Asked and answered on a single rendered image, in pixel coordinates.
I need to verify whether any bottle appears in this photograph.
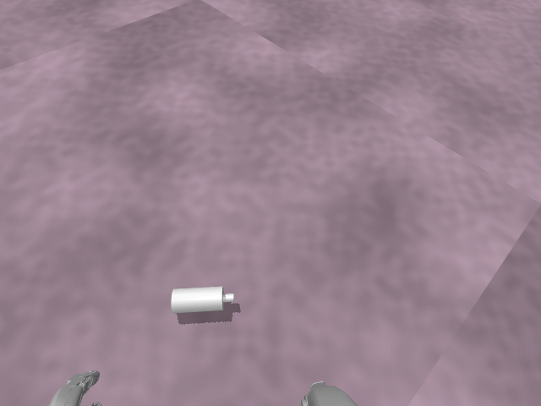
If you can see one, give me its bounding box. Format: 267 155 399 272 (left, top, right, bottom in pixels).
171 286 234 314

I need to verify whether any left robot hand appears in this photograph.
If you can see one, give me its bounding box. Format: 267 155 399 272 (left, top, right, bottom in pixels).
49 370 102 406

